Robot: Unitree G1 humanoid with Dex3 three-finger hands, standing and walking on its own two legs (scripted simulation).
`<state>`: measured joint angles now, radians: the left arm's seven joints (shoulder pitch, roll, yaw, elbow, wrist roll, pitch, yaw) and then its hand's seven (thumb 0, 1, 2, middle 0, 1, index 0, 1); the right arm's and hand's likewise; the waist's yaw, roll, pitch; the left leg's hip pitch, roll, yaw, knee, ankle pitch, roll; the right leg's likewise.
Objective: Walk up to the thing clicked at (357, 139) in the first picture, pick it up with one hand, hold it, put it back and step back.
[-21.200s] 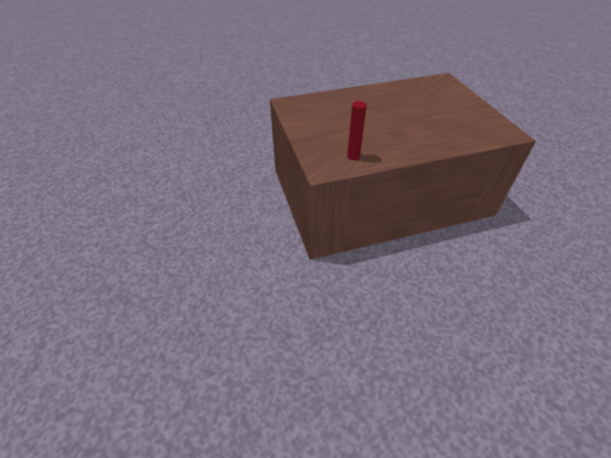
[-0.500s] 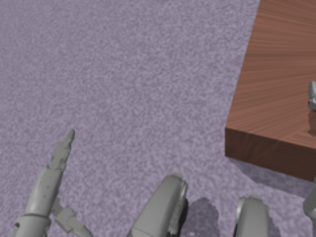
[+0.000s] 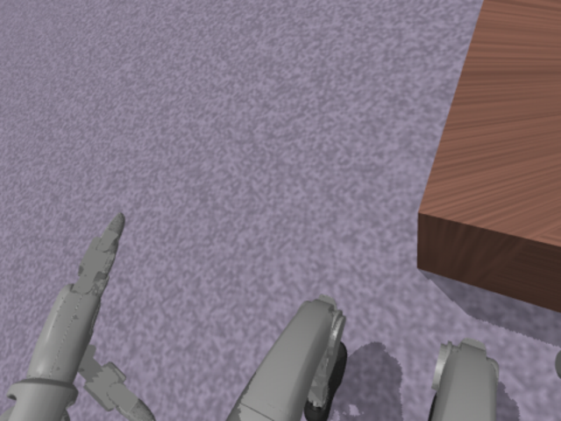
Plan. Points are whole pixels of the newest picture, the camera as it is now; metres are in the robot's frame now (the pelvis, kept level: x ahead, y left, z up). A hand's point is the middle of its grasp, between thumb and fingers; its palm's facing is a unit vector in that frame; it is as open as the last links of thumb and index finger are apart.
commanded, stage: lower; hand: right
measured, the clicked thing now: out of the picture +0.53 -0.25 -0.01
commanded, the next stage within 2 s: loosen in 0.28 s
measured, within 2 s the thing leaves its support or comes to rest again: rests again in 0.14 s
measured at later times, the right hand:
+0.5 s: hand out of the picture +0.53 -0.24 -0.07, palm faces +0.29 +0.96 +0.01, open 6.1 cm
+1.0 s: hand out of the picture +0.53 -0.24 -0.07, palm faces +0.29 +0.96 +0.01, open 11.8 cm
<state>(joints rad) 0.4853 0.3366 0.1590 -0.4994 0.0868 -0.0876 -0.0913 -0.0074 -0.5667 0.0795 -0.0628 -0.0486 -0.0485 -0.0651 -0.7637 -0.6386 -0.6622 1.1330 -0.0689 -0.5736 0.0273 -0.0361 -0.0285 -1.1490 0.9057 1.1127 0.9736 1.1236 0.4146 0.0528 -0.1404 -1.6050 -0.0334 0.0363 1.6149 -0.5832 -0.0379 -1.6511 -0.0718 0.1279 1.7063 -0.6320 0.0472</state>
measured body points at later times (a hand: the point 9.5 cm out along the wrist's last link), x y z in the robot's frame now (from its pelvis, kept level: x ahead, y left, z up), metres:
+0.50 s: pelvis +0.00 +0.00 -0.02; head +0.21 -0.09 +0.37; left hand +0.18 +0.24 +0.15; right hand +0.51 -0.29 -0.06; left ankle +0.08 +0.14 -0.52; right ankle +0.05 -0.14 -0.52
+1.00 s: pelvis -0.01 +0.00 -0.02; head +0.20 -0.09 +0.36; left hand +0.18 +0.25 +0.15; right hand +0.51 -0.29 -0.07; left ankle +0.08 +0.14 -0.52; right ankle +0.05 -0.14 -0.52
